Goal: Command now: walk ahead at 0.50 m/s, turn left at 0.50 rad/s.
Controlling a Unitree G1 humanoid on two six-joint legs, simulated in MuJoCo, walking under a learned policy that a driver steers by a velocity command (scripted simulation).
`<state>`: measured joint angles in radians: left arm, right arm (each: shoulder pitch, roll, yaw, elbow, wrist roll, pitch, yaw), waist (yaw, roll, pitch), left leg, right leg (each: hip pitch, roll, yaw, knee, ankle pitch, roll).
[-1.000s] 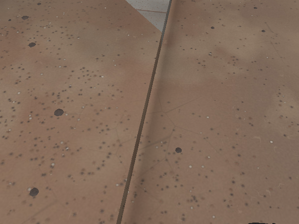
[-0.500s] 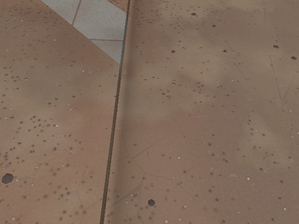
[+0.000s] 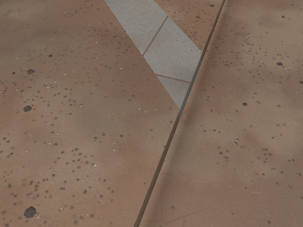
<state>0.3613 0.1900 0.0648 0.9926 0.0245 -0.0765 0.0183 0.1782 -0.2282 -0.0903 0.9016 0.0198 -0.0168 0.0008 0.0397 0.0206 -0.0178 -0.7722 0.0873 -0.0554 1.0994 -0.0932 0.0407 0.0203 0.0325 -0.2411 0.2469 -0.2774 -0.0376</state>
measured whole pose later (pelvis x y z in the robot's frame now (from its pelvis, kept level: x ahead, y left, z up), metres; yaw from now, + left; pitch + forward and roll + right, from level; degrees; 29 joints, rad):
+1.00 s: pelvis +0.56 +0.05 -0.01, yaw +2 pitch +1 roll +1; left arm 0.48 0.20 0.02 0.97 0.03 -0.04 -0.02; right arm 0.03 -0.10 0.05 0.63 -0.05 -0.04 -0.02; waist 0.01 0.02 -0.01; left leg -1.09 0.00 -0.01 2.20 -0.36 0.08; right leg -0.26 0.14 0.01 0.55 -0.30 -0.13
